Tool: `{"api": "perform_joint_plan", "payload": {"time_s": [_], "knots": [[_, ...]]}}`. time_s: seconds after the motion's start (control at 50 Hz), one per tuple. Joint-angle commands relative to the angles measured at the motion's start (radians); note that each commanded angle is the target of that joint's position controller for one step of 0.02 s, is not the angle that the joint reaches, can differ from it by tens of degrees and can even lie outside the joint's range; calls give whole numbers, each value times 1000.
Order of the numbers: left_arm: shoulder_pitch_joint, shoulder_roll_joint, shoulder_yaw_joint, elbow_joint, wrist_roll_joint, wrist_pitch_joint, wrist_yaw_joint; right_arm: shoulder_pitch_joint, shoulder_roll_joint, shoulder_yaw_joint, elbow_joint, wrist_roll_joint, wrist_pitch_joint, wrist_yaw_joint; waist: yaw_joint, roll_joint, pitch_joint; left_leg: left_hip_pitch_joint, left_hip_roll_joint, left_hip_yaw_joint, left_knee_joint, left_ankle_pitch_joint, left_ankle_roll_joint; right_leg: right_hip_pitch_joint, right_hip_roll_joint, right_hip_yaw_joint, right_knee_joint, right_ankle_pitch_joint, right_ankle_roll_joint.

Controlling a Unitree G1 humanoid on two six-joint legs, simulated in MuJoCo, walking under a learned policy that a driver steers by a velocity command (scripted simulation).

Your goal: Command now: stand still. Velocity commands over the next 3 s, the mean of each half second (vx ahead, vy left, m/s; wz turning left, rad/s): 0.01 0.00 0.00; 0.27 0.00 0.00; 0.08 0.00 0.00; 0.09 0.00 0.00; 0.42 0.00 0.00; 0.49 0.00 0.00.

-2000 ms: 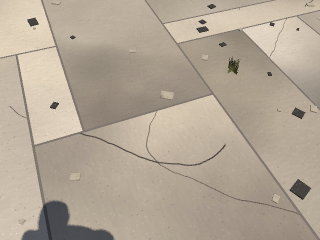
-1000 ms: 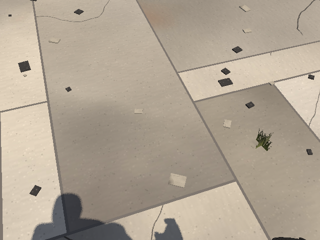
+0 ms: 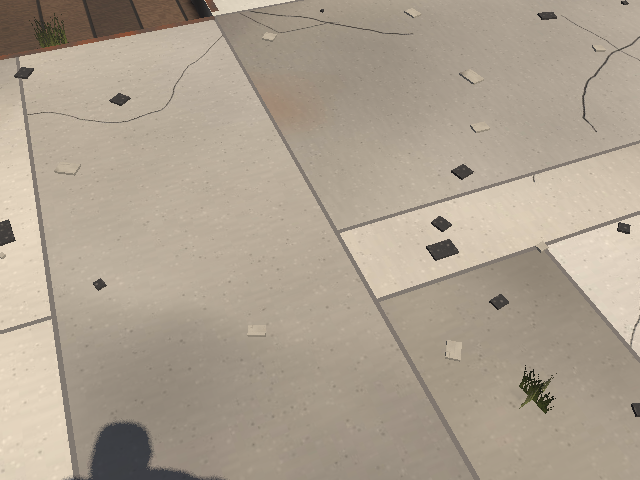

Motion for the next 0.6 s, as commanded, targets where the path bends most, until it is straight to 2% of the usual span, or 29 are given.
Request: {"api": "perform_joint_plan", "payload": {"time_s": [0.02,0.18,0.46,0.48,0.5,0.52,0.54,0.56,0.58,0.6], "knots": [[-13,92,15,-27,-2,-4,3,49,-110,-15,-20,2,-4,-3,-3,16,-41,-97,43,-37,-113,187,29,143,-30,28,-22,202,-42],[-6,99,14,5,-4,7,10,62,-97,-10,-15,1,1,-1,0,14,-31,-80,37,-27,-114,235,29,152,-32,31,-17,217,-36],[-3,94,13,41,-4,13,16,88,-82,-3,-7,-1,2,-4,5,18,-1,-91,29,-20,-144,160,27,149,-31,33,-35,161,-27],[14,82,10,52,-4,14,16,111,-79,-3,4,1,3,-5,4,26,-21,-83,26,-19,-161,47,34,154,-14,13,-27,56,-26],[14,83,11,55,-8,15,16,121,-97,-10,7,7,6,-8,0,48,0,-97,32,-39,-183,-118,55,124,17,-19,9,-101,-26],[6,87,15,51,-12,13,16,118,-132,-22,-3,14,8,-11,-7,88,35,-109,64,-94,-218,-296,91,56,49,-56,69,-250,-25],[-29,89,16,34,-12,4,13,135,-160,-32,-11,19,5,-13,-26,128,80,-102,135,-193,-278,-441,136,-45,60,-76,148,-302,-26],[-65,79,14,11,-15,-12,6,145,-196,-45,-16,26,-4,-14,-40,177,125,-91,235,-321,-336,-509,189,-131,41,-71,245,-271,-37],[-85,69,11,-5,-21,-28,-3,146,-206,-53,-20,28,-16,-15,-43,188,164,-80,308,-404,-366,-495,231,-203,-4,-36,318,-249,-52],[-96,70,13,-14,-27,-43,-11,150,-187,-51,-22,23,-30,-14,-43,178,185,-33,340,-432,-366,-422,248,-283,-35,-7,375,-284,-65]]}}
